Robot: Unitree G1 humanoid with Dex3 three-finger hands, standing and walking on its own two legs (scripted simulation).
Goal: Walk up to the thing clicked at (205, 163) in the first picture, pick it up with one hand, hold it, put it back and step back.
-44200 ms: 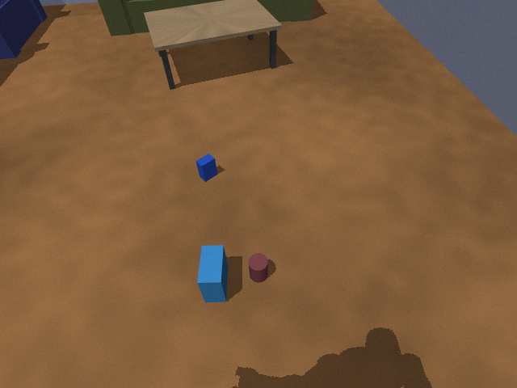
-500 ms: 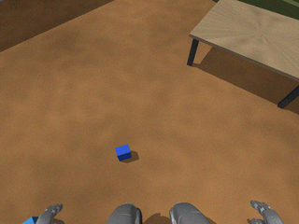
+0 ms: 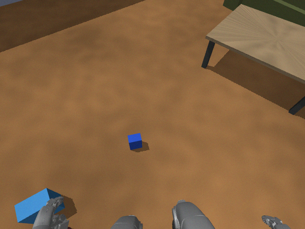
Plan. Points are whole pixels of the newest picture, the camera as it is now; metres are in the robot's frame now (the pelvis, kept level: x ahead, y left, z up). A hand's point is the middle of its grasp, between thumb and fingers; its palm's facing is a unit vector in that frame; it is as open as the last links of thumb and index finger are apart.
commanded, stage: step back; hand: left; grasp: from the side
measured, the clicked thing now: (135, 141) +0.64 +0.12 -0.69
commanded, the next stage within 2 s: none
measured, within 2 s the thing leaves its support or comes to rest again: neither
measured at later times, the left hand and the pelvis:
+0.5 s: hand out of the picture -0.06 +0.23 -0.13, palm faces -0.08 -0.91 -0.41, open 7.4 cm; pelvis -0.15 -0.03 +0.01, yaw -4 degrees
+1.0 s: hand out of the picture -0.23 +0.23 -0.15, palm faces -0.10 -0.91 -0.40, open 7.4 cm; pelvis -0.33 -0.04 -0.01, yaw -5 degrees
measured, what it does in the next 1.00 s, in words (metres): walks backwards: right foot, then left foot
